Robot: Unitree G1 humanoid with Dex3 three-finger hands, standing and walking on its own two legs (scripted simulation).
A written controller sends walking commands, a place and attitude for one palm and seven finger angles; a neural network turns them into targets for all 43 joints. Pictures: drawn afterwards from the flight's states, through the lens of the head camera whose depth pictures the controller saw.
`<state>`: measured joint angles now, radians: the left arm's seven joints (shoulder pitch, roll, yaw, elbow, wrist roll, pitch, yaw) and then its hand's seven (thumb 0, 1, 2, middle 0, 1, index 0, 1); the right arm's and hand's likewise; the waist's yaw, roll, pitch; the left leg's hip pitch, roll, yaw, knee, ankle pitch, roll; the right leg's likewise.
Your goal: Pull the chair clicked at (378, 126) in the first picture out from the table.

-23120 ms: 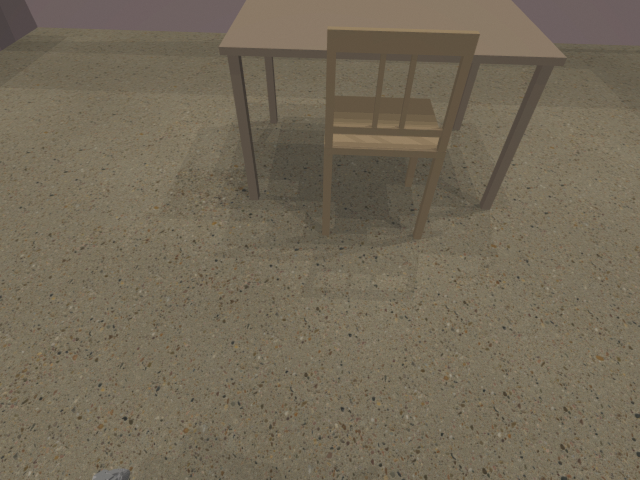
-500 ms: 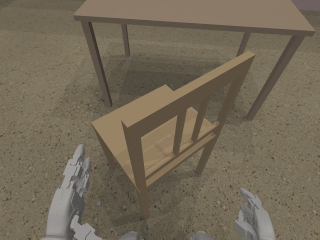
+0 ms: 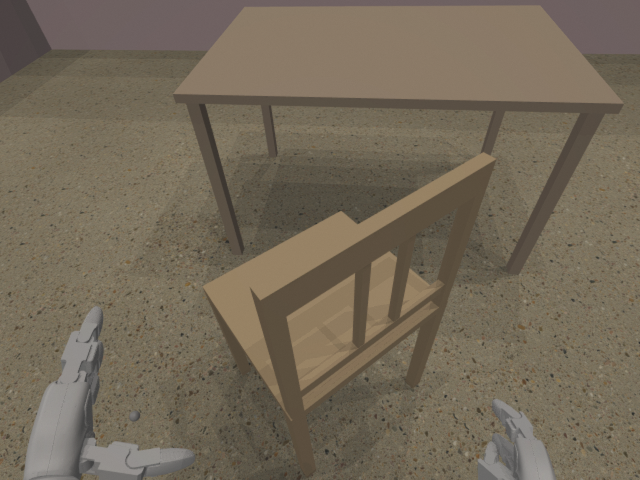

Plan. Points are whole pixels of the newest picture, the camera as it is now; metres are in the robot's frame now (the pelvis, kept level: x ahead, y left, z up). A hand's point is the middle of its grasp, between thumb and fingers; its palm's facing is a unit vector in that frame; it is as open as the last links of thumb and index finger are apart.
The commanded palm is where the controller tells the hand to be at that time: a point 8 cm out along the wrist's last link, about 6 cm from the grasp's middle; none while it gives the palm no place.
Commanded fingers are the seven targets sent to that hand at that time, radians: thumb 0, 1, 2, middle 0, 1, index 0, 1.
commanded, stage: draw the hand back to the body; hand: left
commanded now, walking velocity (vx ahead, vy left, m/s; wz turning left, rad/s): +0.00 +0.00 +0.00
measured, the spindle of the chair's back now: (360, 306) +0.41 -0.03 -0.08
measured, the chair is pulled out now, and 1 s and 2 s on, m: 0.47 0.47 0.47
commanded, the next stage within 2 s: step back with the hand held close in 0.86 s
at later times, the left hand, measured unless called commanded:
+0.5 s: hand (58, 317) +0.21 +0.25 +0.19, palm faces +0.46 -0.77 -0.43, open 9.2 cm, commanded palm +0.17 +0.29 +0.21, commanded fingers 0.00 0.90 0.90 -0.20 -0.30 -0.20 -0.30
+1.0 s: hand (53, 323) +0.21 +0.25 +0.19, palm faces +0.45 -0.79 -0.41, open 7.4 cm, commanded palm +0.16 +0.29 +0.21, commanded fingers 0.00 0.90 0.90 -0.20 -0.30 -0.20 -0.30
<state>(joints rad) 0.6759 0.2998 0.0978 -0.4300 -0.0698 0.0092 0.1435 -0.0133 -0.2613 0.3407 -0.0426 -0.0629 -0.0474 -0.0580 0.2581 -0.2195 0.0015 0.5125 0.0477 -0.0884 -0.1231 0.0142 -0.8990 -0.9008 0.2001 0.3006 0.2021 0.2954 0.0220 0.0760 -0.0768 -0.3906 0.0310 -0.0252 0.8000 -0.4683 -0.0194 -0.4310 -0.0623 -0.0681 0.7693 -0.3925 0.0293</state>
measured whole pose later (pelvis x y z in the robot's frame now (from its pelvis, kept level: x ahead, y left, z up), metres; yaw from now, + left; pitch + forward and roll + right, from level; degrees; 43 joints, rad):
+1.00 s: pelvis +0.01 -0.01 +0.03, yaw -2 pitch -5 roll +0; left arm 0.47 0.34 0.34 -0.39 -0.07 -0.06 0.15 0.01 0.89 0.90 -0.21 -0.30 -0.21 -0.30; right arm 0.19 -0.23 -0.01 0.65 0.02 -0.12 -0.08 0.01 -0.90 -0.90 0.20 0.30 0.20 0.30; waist 0.05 0.08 0.03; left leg -0.03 0.04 0.02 0.44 -0.32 -0.03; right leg -0.11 -0.04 -0.04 0.45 -0.26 0.02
